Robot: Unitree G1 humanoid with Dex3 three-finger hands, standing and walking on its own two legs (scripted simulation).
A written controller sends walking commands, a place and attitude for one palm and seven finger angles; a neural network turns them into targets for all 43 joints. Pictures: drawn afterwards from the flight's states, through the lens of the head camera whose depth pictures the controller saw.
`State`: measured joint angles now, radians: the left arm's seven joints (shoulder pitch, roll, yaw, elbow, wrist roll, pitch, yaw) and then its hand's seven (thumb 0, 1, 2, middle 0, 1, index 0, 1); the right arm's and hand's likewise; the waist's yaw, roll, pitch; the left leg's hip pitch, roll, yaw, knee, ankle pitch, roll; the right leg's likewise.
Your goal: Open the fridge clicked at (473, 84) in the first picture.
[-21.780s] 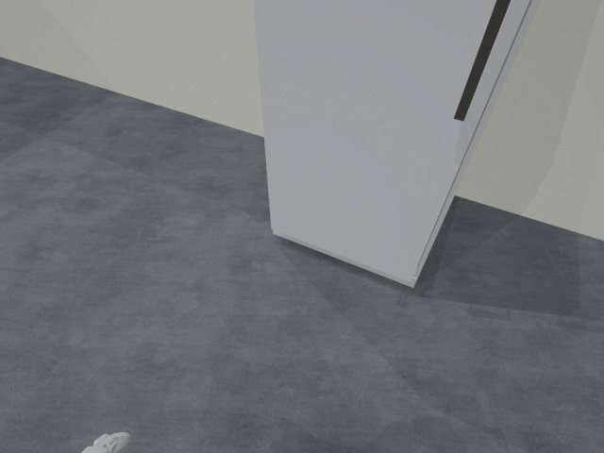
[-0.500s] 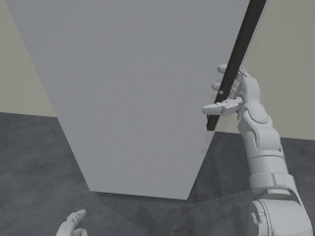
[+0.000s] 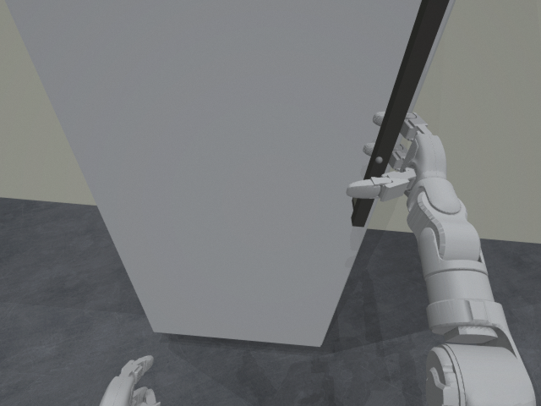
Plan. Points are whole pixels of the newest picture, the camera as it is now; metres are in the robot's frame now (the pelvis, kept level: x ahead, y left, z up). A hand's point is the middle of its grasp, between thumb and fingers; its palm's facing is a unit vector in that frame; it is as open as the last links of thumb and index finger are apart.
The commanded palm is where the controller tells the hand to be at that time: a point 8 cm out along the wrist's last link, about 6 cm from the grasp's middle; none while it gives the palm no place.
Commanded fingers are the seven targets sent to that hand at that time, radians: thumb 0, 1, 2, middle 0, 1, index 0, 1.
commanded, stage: grip the handle and tug to test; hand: right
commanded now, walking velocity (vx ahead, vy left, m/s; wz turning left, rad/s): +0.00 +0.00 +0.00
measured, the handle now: (386, 123) +0.47 -0.13 +0.23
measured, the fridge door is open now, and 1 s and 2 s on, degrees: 0 0 0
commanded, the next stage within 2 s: pull the door a little, standing still in 1.42 s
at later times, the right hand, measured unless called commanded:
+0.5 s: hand (372, 157) +0.42 -0.11 +0.20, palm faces +0.01 +1.00 +0.02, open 8.5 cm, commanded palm +0.40 -0.17 +0.20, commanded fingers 0.00 -0.71 -0.82 0.43 1.37 0.43 1.37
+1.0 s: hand (369, 156) +0.43 -0.11 +0.20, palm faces +0.01 +1.00 +0.02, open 5.2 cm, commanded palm +0.40 -0.17 +0.20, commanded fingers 0.00 -0.90 -0.90 0.45 1.40 0.45 1.40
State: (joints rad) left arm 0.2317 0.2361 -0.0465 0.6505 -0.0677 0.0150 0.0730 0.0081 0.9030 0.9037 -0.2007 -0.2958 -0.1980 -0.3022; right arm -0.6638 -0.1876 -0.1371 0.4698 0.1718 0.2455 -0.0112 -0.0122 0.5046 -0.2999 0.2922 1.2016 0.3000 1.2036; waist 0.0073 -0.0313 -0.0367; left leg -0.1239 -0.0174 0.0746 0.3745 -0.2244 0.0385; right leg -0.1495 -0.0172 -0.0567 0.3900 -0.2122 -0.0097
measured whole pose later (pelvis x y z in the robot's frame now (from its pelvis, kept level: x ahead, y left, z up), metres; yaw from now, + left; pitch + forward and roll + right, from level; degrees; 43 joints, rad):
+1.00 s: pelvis +0.01 +0.00 +0.00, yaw +0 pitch -1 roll +0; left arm 0.23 0.24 -0.04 0.65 -0.06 0.03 0.08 0.01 0.90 0.90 -0.20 -0.30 -0.20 -0.30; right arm -0.67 -0.18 -0.14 0.47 0.17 0.26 -0.03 0.01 -0.73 -0.85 0.39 1.40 0.44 1.40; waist 0.02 -0.03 -0.03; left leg -0.12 -0.02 0.07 0.37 -0.23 0.04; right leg -0.15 -0.02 -0.06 0.38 -0.22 -0.01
